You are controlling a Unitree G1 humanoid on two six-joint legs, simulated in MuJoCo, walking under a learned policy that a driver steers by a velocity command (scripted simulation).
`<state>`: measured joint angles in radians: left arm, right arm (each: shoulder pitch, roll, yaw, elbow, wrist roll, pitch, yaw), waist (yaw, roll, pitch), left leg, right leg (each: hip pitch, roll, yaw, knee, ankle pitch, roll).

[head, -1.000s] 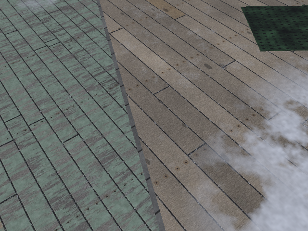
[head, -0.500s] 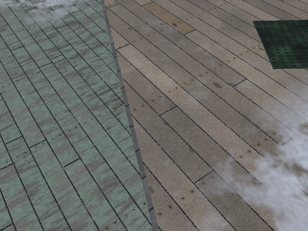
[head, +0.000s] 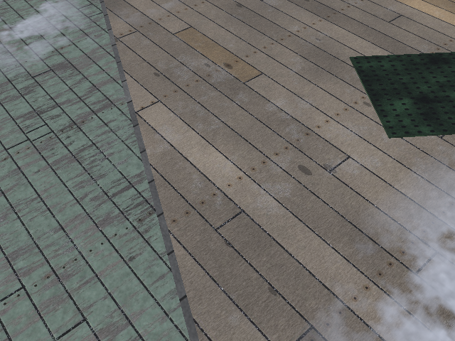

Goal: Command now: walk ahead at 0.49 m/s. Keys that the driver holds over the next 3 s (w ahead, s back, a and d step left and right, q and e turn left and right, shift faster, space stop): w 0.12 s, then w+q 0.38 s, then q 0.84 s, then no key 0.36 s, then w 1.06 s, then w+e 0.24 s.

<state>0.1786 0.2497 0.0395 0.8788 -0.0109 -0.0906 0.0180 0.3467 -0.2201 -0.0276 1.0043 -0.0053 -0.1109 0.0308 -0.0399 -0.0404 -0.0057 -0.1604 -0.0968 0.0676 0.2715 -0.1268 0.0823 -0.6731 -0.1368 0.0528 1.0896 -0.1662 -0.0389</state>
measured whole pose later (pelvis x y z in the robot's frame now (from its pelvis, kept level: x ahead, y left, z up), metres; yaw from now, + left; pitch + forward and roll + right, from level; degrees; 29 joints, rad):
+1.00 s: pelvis +0.42 +0.00 -0.01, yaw +26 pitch +3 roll -2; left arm 0.07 0.29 0.07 0.78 0.01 -0.02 0.05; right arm 0.17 -0.27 -0.08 0.69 0.00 -0.01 0.01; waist -0.02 -0.02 0.06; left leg -0.44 -0.10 -0.04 0.46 -0.07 0.09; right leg -0.58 -0.04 0.07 1.13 -0.40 0.04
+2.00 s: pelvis +0.50 -0.01 -0.01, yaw +45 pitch +1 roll +1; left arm 0.21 0.30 0.06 0.75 -0.02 -0.07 -0.04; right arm 0.35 -0.27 -0.06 0.72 0.02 -0.02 0.00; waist -0.03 0.01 -0.01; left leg -0.13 0.01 -0.06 0.41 -0.30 -0.02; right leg -0.36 -0.02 -0.04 0.63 -0.30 -0.05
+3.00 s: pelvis +0.86 +0.34 -0.01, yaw +39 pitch +2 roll +3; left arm 0.12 0.27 0.03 0.70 -0.02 -0.06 -0.04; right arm 0.32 -0.29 -0.05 0.85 0.01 -0.09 0.01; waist -0.07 -0.05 0.02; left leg 0.06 -0.06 0.12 0.20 -0.29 0.02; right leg -0.66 -0.09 0.03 0.62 0.06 -0.03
